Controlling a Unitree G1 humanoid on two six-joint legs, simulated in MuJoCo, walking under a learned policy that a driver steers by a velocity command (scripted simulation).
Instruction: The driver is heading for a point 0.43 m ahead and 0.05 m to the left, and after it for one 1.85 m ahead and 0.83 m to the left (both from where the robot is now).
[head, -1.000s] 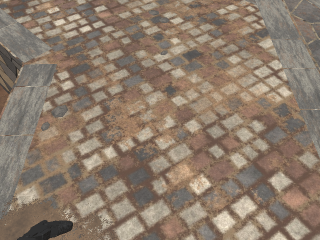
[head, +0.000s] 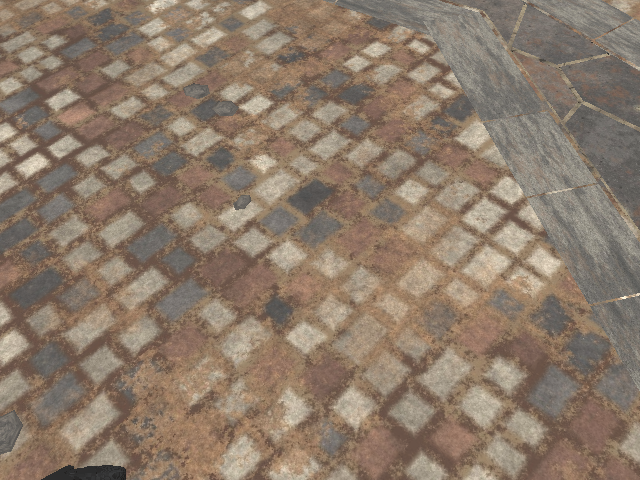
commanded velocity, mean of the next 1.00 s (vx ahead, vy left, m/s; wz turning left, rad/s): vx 0.29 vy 0.00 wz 0.23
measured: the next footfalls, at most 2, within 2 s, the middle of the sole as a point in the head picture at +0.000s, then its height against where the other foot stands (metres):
left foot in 0.50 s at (278, 467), level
right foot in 0.94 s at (381, 425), level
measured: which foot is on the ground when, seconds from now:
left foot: up 0.00-0.48, down 0.50-0.94, up 0.96-1.00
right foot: down 0.00-0.50, up 0.52-0.92, down 0.94-1.00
